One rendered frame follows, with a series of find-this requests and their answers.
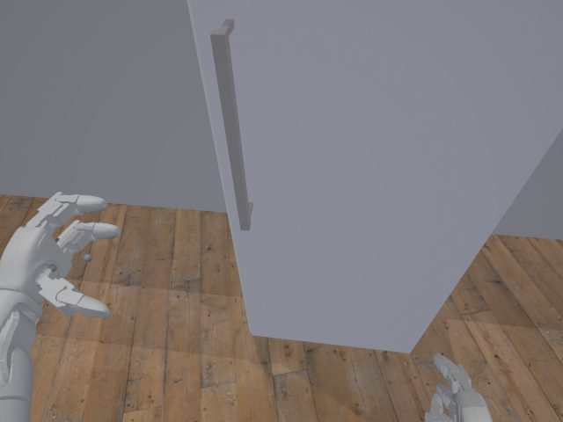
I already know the left robot forearm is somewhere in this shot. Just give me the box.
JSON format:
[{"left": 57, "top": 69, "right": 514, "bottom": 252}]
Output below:
[{"left": 0, "top": 288, "right": 43, "bottom": 422}]

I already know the fridge door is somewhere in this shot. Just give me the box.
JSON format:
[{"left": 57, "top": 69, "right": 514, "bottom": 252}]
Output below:
[{"left": 190, "top": 0, "right": 563, "bottom": 353}]

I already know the right robot hand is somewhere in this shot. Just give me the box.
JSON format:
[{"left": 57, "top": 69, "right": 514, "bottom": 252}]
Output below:
[{"left": 425, "top": 353, "right": 493, "bottom": 422}]

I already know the handle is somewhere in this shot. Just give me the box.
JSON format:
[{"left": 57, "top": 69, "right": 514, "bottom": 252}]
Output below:
[{"left": 210, "top": 19, "right": 253, "bottom": 231}]

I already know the left robot hand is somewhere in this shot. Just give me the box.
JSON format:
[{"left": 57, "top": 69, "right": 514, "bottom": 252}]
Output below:
[{"left": 0, "top": 192, "right": 121, "bottom": 318}]

